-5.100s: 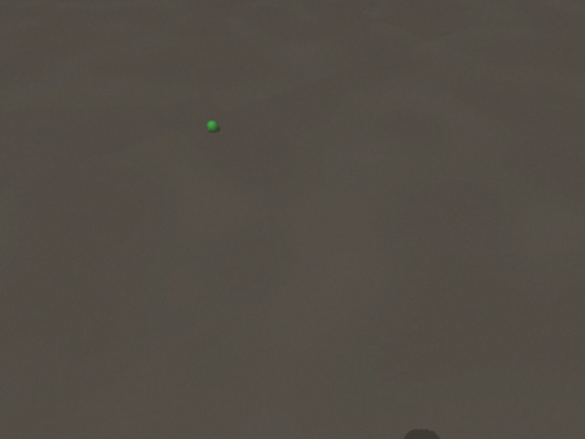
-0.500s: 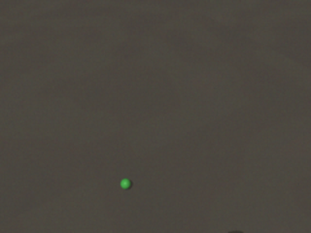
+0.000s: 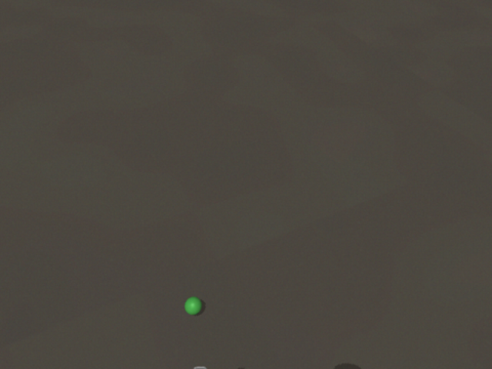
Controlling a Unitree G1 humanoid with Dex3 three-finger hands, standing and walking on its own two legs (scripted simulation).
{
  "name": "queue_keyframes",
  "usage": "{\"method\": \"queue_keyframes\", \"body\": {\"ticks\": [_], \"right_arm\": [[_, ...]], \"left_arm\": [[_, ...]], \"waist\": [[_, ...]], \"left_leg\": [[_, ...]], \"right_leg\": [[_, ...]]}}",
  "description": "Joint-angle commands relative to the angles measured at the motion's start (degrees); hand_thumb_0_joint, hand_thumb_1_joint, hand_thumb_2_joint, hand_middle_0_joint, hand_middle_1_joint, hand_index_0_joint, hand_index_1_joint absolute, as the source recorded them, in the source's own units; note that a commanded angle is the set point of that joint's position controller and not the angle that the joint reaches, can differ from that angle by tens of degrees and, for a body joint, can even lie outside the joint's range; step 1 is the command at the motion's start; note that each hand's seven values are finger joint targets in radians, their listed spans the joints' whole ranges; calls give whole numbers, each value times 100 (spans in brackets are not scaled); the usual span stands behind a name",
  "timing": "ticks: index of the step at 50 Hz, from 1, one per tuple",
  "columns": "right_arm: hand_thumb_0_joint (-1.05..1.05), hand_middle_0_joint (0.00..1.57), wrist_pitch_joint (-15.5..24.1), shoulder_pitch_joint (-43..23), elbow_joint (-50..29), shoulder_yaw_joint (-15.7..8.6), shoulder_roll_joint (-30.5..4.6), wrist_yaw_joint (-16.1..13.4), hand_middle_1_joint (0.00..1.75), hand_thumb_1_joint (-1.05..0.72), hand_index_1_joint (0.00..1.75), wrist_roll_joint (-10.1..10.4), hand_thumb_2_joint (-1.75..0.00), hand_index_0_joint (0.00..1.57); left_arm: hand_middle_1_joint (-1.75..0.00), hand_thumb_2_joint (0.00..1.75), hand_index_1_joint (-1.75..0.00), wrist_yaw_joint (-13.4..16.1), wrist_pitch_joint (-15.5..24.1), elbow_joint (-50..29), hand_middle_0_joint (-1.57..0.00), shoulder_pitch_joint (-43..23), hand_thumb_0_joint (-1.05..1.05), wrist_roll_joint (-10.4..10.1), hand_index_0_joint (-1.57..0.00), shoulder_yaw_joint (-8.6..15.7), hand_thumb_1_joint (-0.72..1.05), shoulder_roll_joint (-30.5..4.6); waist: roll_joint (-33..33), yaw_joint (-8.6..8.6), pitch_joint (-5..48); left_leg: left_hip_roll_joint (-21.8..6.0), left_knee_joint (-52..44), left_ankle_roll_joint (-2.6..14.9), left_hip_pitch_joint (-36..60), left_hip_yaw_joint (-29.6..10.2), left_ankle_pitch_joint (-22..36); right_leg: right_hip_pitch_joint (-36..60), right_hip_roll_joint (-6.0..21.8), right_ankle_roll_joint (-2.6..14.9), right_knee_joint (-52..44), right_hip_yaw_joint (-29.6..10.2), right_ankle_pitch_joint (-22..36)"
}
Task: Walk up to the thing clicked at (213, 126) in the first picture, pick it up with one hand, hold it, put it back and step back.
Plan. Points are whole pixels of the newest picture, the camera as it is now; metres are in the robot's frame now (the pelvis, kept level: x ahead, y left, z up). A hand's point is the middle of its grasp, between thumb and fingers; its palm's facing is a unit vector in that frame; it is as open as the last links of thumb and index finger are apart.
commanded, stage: walk up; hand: left
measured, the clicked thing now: (193, 305) +0.46 +0.21 -0.72
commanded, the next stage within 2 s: stand in 1.42 s
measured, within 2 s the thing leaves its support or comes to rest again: neither
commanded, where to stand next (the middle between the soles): +0.07 -0.02 m, yaw +0 degrees
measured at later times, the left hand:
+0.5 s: hand out of the picture +0.15 +0.25 -0.13, palm faces -0.01 -0.94 -0.35, open 7.4 cm
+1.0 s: hand out of the picture +0.14 +0.25 -0.13, palm faces +0.01 -0.94 -0.33, open 7.4 cm
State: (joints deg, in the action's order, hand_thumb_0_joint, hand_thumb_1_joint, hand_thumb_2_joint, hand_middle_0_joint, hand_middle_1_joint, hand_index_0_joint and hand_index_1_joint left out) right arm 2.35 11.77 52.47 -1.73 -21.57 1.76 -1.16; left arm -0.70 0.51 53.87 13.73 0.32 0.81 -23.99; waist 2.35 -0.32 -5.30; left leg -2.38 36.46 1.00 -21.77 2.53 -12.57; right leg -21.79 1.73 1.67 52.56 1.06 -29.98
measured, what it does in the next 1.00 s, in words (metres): steps on the spot: right foot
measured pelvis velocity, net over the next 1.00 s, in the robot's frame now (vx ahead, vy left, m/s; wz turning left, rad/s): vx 0.06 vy -0.01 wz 0.02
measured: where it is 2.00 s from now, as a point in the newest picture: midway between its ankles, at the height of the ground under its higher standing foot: outside the picture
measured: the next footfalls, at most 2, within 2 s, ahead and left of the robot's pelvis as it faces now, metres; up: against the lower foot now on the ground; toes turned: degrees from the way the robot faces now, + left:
right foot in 0.12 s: +0.09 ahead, -0.14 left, +0.00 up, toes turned -2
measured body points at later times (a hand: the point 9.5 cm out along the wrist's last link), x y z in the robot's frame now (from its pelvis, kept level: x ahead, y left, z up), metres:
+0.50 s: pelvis +0.05 -0.01 +0.02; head +0.06 -0.01 +0.47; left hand +0.15 +0.30 -0.11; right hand +0.14 -0.31 -0.12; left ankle +0.08 +0.12 -0.72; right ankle +0.05 -0.14 -0.72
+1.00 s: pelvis +0.06 -0.01 +0.03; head +0.06 +0.00 +0.48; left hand +0.14 +0.30 -0.11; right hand +0.15 -0.31 -0.10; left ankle +0.08 +0.12 -0.72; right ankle +0.05 -0.14 -0.72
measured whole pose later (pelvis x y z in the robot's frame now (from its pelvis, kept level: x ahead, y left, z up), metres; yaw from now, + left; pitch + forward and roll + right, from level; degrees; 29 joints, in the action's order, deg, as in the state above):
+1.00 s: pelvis +0.06 -0.01 +0.03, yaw +1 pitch -2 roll +0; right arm 0.5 4.3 66.7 0.5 -20.4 0.6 -0.6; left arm -0.9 0.1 67.4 4.1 0.5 0.9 -20.3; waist 0.1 0.2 -2.3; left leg -1.7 20.5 -1.1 -9.1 -0.3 -9.3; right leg -5.2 1.7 -1.0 18.7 3.5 -11.3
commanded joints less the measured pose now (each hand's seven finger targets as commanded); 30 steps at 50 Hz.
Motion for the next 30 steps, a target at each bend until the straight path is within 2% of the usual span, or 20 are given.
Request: {"method": "queue_keyframes", "body": {"ticks": [1, 3, 4, 5, 6, 7, 8, 9, 10, 11, 12, 13, 14, 16, 17, 18, 20, 24, 26, 30], "right_arm": [[0, 20, 91, -54, -312, -431, -1686, -165, 30, -90, 30, -9, -90, 20], [0, 20, 32, -292, -355, -361, -1613, -155, 30, -90, 30, 16, -90, 20], [0, 20, -4, -398, -363, -309, -1523, -143, 30, -90, 30, 51, -90, 20], [0, 20, -40, -500, -361, -208, -1301, -141, 30, -90, 30, 99, -90, 20], [0, 20, -56, -364, -345, -111, -1013, -141, 30, -90, 30, 142, -90, 20], [0, 20, -82, -330, -277, -86, -894, -144, 30, -90, 30, 151, -90, 20], [0, 20, -105, -343, -84, -188, -1172, -187, 30, -90, 30, 133, -90, 20], [0, 20, -87, -137, 86, -193, -1215, -176, 30, -90, 30, 146, -90, 20], [0, 20, -43, -114, 195, -176, -1198, -166, 30, -90, 30, 155, -90, 20], [0, 20, -12, -142, 291, -186, -1257, -171, 30, -90, 30, 161, -90, 20], [0, 20, 38, -263, 296, -189, -1347, -177, 30, -90, 30, 123, -90, 20], [0, 20, 69, -435, 301, -156, -1411, -168, 30, -90, 30, 109, -90, 20], [0, 20, 76, -593, 350, -105, -1430, -152, 30, -90, 30, 138, -90, 20], [0, 20, 70, -546, 514, -41, -1251, -166, 30, -90, 30, 164, -90, 20], [0, 20, 69, -518, 596, -48, -1279, -181, 30, -90, 30, 159, -90, 20], [0, 20, 65, -533, 670, -37, -1265, -192, 30, -90, 30, 165, -90, 20], [0, 20, 42, -660, 739, -37, -1257, -199, 30, -90, 30, 162, -90, 20], [0, 20, 0, -864, 901, -30, -1237, -200, 30, -90, 30, 135, -90, 20], [0, 20, -3, -898, 975, -11, -1178, -198, 30, -90, 30, 126, -90, 20], [0, 20, -13, -1029, 1071, -10, -1163, -198, 30, -90, 30, 112, -90, 20]], "left_arm": [[-30, 90, -30, 61, 171, -89, -20, 526, 0, 5, -20, 357, 90, -1018], [-30, 90, -30, 93, 196, 50, -20, 575, 0, 26, -20, 367, 90, -876], [-30, 90, -30, 110, 216, 136, -20, 623, 0, 55, -20, 376, 90, -876], [-30, 90, -30, 143, 232, 176, -20, 586, 0, 96, -20, 407, 90, -936], [-30, 90, -30, 167, 261, 104, -20, 377, 0, 147, -20, 447, 90, -1147], [-30, 90, -30, 161, 302, -48, -20, -63, 0, 158, -20, 476, 90, -1554], [-30, 90, -30, 124, 264, -89, -20, -569, 0, 119, -20, 463, 90, -1651], [-30, 90, -30, 112, 247, -127, -20, -781, 0, 64, -20, 385, 90, -1421], [-30, 90, -30, 116, 236, -86, -20, -878, 0, 29, -20, 311, 90, -1245], [-30, 90, -30, 112, 232, -27, -20, -820, 0, 15, -20, 261, 90, -1118], [-30, 90, -30, 89, 224, 64, -20, -674, 0, -8, -20, 210, 90, -987], [-30, 90, -30, 71, 209, 160, -20, -558, 0, -35, -20, 206, 90, -960], [-30, 90, -30, 76, 217, 257, -20, -440, 0, -34, -20, 220, 90, -991], [-30, 90, -30, 100, 248, 356, -20, -640, 0, -42, -20, 234, 90, -1039], [-30, 90, -30, 105, 244, 373, -20, -739, 0, -62, -20, 232, 90, -1063], [-30, 90, -30, 114, 236, 423, -20, -744, 0, -92, -20, 232, 90, -1048], [-30, 90, -30, 124, 204, 490, -20, -860, 0, -91, -20, 204, 90, -1025], [-30, 90, -30, 114, 142, 610, -20, -1123, 0, -75, -20, 166, 90, -948], [-30, 90, -30, 111, 140, 689, -20, -1198, 0, -71, -20, 161, 90, -921], [-30, 90, -30, 99, 127, 798, -20, -1356, 0, -47, -20, 164, 90, -898]], "waist": [[-1449, 16, 597], [-1299, -92, 664], [-1133, -168, 723], [-882, -248, 664], [-193, -170, 540], [540, 3, 293], [507, 103, 123], [176, 238, 120], [16, 294, 182], [13, 247, 350], [-70, 165, 533], [-129, 17, 692], [-119, -102, 741], [72, -4, 790], [-56, 40, 860], [-134, 5, 884], [-120, 7, 883], [-223, -1, 770], [-194, -4, 814], [-246, 17, 726]], "left_leg": [[-1224, -1540, 1023, 651, -1535, -391], [-1128, -1142, 913, 199, -1185, -61], [-1014, -897, 767, -73, -1004, -176], [-891, -697, 545, -361, -896, -545], [-631, -297, 286, -634, -681, -803], [-9, 209, 13, -612, -276, -1340], [-21, 574, 18, 175, -253, -1598], [-48, 190, 21, 597, -308, -1280], [-89, -413, 46, 770, -331, -603], [-244, -709, 107, 1041, -580, -130], [-514, -1023, 215, 1032, -1001, -61], [-677, -1183, 280, 833, -1237, -124], [-689, -1044, 310, 660, -1157, 200], [-428, -871, 131, 836, -713, 1169], [-403, -877, 105, 971, -660, 1351], [-415, -913, 87, 1044, -655, 1540], [-447, -1032, 122, 1170, -671, 1538], [-475, -1407, 97, 1191, -735, 1105], [-495, -1483, 72, 1280, -727, 1275], [-472, -1680, 30, 1261, -706, 1104]], "right_leg": [[-122, 193, -6, -704, -73, 414], [666, -5, -29, -1545, 155, 950], [1100, -65, -7, -2036, 199, 1400], [1319, -45, 36, -2318, 67, 1535], [1310, 483, 192, -2899, -786, 1176], [536, 1415, 575, -3625, -2314, 30], [-283, 1692, 928, -3623, -2295, -336], [-382, 1407, 805, -3353, -1754, 14], [-281, 1054, 531, -3064, -1185, 540], [-192, 792, 284, -2843, -858, 1076], [17, 522, 144, -2581, -562, 1557], [434, 347, 65, -2521, -386, 1575], [847, 375, 62, -2597, -383, 1664], [1151, 588, 143, -2739, -558, 2479], [1196, 641, 151, -2685, -531, 2849], [1236, 637, 147, -2671, -471, 3035], [1245, 616, 89, -2832, -391, 2943], [1274, 591, 14, -3156, -343, 2334], [1393, 597, 7, -3273, -337, 2388], [1489, 597, -30, -3512, -313, 2301]]}}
